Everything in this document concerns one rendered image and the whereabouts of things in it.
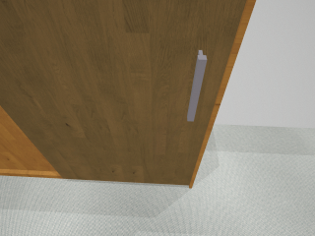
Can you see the handle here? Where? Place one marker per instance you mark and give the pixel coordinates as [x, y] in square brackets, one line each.
[197, 84]

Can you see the wardrobe door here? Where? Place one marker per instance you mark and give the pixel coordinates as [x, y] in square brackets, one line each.
[102, 87]
[16, 149]

